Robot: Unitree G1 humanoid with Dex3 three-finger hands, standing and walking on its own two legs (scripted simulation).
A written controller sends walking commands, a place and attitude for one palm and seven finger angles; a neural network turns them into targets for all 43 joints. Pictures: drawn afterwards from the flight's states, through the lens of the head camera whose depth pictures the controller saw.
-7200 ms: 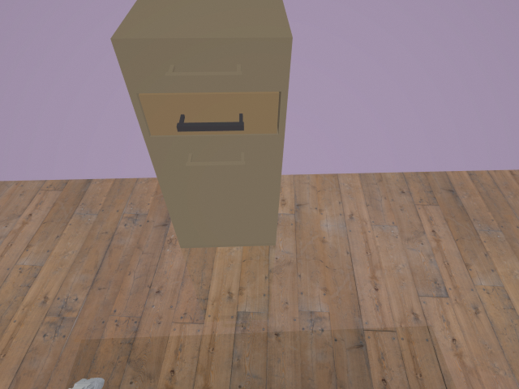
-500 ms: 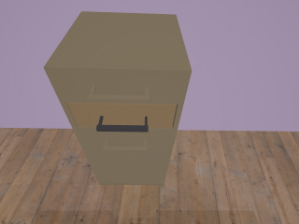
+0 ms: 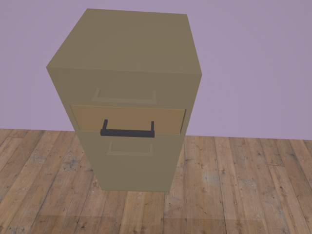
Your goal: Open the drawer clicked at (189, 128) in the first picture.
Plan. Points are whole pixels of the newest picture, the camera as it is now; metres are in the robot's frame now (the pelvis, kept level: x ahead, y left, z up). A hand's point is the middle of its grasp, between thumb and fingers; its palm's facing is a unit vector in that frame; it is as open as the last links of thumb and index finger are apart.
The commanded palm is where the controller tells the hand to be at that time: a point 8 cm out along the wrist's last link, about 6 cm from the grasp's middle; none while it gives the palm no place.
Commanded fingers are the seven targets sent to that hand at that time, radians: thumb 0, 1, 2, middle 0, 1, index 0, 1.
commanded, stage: shuffle to correct the standing spot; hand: left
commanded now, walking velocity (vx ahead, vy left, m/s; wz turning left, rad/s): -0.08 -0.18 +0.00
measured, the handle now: (128, 128) +0.46 +0.13 -0.06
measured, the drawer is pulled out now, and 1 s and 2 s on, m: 0.00 0.00 0.00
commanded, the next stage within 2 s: come to a stop and stand still in 0.34 s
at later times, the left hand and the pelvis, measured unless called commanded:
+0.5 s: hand out of the picture +0.01 +0.11 -0.18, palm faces +0.02 -0.98 -0.21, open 7.4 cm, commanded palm none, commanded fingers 0.00 0.90 0.90 -0.20 -0.30 -0.20 -0.30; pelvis -0.02 -0.07 -0.01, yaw -1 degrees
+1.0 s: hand out of the picture -0.07 +0.12 -0.18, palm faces +0.03 -0.98 -0.19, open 7.4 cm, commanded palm none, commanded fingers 0.00 0.90 0.90 -0.20 -0.30 -0.20 -0.30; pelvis -0.05 -0.05 -0.01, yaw +1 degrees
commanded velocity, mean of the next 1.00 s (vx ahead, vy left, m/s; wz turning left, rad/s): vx -0.01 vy -0.02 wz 0.00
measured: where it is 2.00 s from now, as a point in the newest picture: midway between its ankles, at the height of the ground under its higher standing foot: outside the picture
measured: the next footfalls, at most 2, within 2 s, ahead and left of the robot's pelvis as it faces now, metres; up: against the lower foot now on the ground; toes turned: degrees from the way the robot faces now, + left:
right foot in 0.44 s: +0.02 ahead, -0.19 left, +0.00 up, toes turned -2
left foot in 0.72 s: -0.02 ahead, +0.01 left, +0.00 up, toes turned +3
